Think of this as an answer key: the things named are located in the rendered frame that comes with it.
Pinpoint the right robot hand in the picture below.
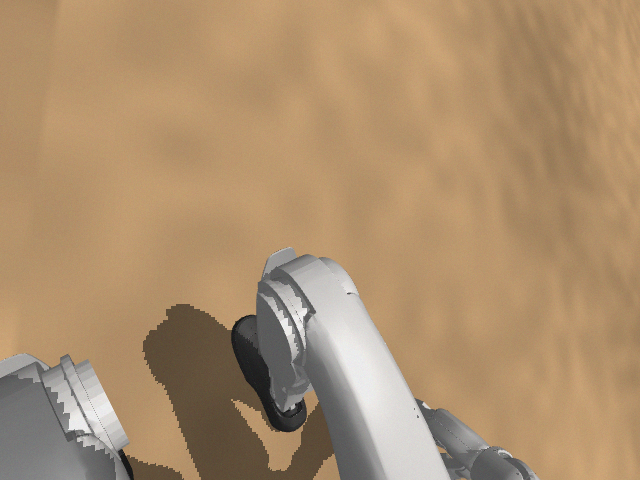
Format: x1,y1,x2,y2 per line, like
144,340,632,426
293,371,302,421
415,398,491,480

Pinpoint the right robot foot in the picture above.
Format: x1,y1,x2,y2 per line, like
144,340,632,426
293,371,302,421
231,315,307,432

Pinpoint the right robot arm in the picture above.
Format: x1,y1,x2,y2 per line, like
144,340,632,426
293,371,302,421
470,446,541,480

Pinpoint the left robot foot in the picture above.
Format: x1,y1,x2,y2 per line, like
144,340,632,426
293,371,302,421
118,449,134,480

